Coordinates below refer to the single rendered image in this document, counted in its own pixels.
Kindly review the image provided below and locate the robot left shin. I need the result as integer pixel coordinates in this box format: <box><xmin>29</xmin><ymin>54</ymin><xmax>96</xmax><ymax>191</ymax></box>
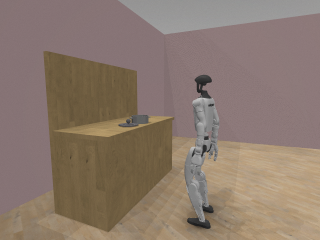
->
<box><xmin>186</xmin><ymin>183</ymin><xmax>205</xmax><ymax>222</ymax></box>

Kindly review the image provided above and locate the robot right upper arm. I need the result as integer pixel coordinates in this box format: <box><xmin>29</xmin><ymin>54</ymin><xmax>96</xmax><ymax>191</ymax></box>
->
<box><xmin>212</xmin><ymin>98</ymin><xmax>220</xmax><ymax>126</ymax></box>

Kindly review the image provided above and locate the lid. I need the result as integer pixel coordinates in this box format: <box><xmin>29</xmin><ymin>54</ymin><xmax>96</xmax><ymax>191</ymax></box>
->
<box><xmin>118</xmin><ymin>123</ymin><xmax>139</xmax><ymax>127</ymax></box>

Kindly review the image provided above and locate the right robot hand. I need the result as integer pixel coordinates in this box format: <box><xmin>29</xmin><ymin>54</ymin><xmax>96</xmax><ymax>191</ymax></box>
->
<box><xmin>208</xmin><ymin>144</ymin><xmax>219</xmax><ymax>161</ymax></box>

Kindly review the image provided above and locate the right robot forearm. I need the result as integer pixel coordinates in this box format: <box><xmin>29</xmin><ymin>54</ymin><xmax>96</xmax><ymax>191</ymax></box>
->
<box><xmin>211</xmin><ymin>123</ymin><xmax>220</xmax><ymax>145</ymax></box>

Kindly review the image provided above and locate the left robot hand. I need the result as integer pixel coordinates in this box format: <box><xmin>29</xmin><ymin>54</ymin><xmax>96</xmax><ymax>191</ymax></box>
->
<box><xmin>190</xmin><ymin>154</ymin><xmax>202</xmax><ymax>176</ymax></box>

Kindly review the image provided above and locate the robot left foot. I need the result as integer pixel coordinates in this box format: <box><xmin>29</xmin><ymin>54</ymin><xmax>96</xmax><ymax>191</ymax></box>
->
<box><xmin>187</xmin><ymin>217</ymin><xmax>211</xmax><ymax>229</ymax></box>

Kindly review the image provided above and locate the robot left upper arm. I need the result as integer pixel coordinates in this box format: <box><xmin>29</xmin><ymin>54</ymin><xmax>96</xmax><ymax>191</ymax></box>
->
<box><xmin>192</xmin><ymin>98</ymin><xmax>207</xmax><ymax>129</ymax></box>

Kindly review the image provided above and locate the left robot forearm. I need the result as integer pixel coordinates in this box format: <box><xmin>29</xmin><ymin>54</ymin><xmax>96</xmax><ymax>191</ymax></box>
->
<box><xmin>194</xmin><ymin>122</ymin><xmax>206</xmax><ymax>155</ymax></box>

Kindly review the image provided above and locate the pot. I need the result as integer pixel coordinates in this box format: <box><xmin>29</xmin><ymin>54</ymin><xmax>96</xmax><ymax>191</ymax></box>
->
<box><xmin>130</xmin><ymin>115</ymin><xmax>150</xmax><ymax>124</ymax></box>

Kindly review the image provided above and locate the table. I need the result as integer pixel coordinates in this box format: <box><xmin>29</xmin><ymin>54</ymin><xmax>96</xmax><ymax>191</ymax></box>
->
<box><xmin>43</xmin><ymin>51</ymin><xmax>174</xmax><ymax>232</ymax></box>

